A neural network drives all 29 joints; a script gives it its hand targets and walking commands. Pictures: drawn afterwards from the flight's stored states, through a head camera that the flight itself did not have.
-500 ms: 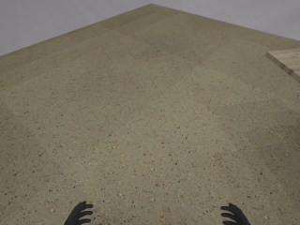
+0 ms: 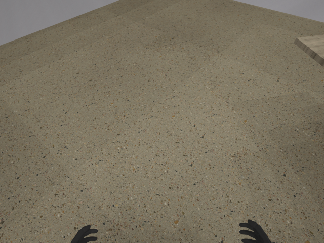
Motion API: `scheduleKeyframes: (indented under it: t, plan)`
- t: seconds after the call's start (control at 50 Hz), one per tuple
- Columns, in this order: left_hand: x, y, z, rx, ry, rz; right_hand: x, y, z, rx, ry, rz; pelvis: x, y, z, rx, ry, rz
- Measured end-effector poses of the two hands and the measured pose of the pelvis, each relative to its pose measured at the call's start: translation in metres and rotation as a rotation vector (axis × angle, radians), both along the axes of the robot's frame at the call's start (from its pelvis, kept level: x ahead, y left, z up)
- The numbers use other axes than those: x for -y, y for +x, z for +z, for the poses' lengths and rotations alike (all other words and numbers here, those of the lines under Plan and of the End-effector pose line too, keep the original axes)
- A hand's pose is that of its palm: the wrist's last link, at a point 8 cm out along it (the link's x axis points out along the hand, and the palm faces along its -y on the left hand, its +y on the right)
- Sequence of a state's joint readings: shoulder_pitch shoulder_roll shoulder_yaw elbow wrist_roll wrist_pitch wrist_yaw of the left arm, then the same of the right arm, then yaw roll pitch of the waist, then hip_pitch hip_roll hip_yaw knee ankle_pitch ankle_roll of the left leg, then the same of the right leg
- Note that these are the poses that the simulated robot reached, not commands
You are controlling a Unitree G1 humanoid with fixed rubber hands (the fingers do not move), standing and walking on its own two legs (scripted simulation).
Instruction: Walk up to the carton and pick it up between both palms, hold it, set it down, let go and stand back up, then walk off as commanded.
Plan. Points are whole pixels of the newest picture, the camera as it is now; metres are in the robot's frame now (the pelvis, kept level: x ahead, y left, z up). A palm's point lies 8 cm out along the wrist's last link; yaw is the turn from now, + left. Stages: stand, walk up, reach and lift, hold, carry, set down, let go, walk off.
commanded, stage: stand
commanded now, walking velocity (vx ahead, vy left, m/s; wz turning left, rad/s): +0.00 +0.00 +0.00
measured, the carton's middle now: out of the picture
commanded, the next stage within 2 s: walk up in 1.28 s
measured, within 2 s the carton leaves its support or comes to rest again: neither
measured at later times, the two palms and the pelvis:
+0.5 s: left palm out of the picture +0.12 +0.24 -0.10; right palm out of the picture +0.15 -0.23 -0.09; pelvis +0.00 +0.00 +0.00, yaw +0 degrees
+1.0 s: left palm out of the picture +0.11 +0.24 -0.10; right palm out of the picture +0.14 -0.24 -0.09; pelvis -0.01 +0.00 +0.00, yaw +0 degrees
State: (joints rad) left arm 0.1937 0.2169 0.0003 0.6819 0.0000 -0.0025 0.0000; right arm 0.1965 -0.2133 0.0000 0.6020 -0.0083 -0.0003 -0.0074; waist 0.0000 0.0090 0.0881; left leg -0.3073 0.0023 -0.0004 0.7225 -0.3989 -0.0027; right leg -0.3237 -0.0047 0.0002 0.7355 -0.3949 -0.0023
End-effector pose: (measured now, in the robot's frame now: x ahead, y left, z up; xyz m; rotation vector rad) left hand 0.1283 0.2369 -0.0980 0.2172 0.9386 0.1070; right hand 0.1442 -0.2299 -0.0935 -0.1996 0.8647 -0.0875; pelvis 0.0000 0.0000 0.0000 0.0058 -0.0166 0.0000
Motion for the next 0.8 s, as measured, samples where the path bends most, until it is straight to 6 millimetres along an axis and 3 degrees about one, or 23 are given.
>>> scheduleKeyframes:
  t: [0.8]
  plan:
    - [-0.003, -0.011, -0.002, -0.012, 0.010, 0.010, 0.007, -0.002, 0.004, 0.031, -0.011, -0.001, 0.002, -0.003, 0.000, 0.007, 0.003, 0.000]
